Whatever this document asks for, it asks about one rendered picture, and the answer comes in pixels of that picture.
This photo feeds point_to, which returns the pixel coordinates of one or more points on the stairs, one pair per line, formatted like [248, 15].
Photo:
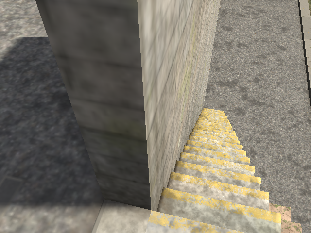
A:
[214, 183]

